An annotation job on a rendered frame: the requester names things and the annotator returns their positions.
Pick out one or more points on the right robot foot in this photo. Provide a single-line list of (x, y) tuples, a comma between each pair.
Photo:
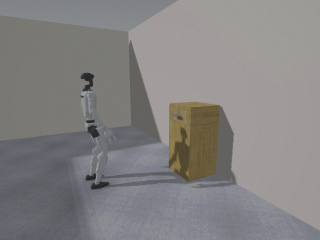
[(101, 184)]

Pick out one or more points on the cabinet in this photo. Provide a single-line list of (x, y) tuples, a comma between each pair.
[(193, 147)]

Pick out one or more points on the right robot upper arm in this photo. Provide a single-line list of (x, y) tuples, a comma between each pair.
[(91, 100)]

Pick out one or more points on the right robot forearm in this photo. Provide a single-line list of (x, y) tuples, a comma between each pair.
[(98, 120)]

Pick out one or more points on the right robot hand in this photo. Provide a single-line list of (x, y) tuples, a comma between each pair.
[(108, 133)]

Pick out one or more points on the humanoid robot torso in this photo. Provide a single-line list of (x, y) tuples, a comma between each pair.
[(85, 107)]

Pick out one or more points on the drawer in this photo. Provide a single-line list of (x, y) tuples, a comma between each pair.
[(184, 115)]

